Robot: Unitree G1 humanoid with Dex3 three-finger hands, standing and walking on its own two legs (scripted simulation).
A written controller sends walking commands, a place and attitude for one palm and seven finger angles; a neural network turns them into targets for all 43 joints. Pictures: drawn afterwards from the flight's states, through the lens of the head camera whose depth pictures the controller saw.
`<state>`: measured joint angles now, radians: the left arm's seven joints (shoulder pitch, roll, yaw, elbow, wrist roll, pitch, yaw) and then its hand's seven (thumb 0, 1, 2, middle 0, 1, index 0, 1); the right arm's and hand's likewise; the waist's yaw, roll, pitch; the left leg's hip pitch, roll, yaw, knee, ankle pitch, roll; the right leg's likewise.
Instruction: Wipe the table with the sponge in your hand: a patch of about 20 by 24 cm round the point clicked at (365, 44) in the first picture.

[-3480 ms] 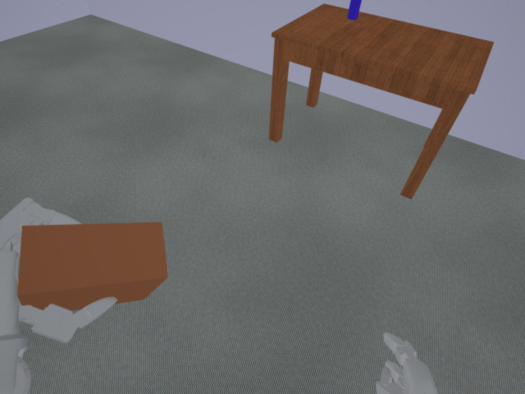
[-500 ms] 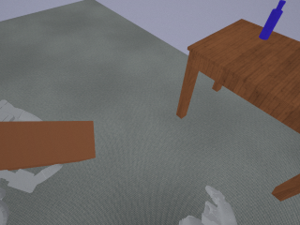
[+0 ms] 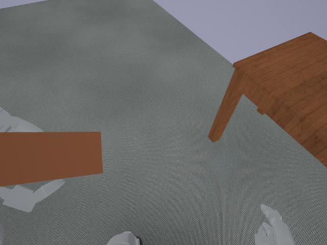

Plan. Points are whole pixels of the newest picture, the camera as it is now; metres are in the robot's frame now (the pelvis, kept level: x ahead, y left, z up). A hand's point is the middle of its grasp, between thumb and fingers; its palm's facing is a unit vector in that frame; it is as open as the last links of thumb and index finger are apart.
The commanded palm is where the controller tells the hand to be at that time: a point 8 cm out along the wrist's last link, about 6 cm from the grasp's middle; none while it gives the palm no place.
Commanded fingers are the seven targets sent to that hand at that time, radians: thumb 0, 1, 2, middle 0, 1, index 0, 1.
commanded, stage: walk to a spot facing it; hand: left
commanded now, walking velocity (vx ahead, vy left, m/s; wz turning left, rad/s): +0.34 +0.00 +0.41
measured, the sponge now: (64, 158) +0.23 +0.19 +0.16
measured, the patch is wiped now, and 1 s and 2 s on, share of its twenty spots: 0.00 0.00 0.00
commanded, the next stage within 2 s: turn to face it in 0.68 s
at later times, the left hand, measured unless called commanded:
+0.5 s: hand (45, 127) +0.29 +0.24 +0.17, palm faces +0.59 -0.68 -0.43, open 10.7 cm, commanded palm +0.22 +0.27 +0.18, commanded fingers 0.00 0.10 1.30 -1.20 -1.60 -1.20 -1.60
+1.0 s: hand (20, 120) +0.29 +0.28 +0.18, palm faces +0.66 -0.61 -0.44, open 10.8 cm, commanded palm +0.23 +0.29 +0.18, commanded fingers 0.00 0.10 1.30 -1.20 -1.60 -1.20 -1.60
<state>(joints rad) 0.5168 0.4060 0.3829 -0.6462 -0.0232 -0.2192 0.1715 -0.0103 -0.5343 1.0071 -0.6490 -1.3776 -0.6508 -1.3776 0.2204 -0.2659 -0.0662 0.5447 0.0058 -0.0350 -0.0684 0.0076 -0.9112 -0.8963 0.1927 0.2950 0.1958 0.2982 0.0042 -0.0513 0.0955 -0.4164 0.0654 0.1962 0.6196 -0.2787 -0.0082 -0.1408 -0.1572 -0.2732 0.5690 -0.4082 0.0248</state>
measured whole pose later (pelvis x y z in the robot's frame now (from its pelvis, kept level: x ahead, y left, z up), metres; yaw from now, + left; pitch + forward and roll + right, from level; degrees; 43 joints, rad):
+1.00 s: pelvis +0.17 -0.03 +0.00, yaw +20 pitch -1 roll +0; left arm 0.49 0.40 0.40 -0.61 -0.04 -0.17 0.15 -0.01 -0.54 1.01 -0.64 -1.38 -0.65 -1.38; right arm 0.17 -0.11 0.04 0.57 0.01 -0.07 -0.02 0.01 -0.91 -0.90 0.20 0.30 0.20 0.30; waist 0.03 -0.02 0.09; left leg -0.31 0.09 0.12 0.56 -0.24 0.00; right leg -0.45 -0.05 -0.09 0.94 -0.40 0.05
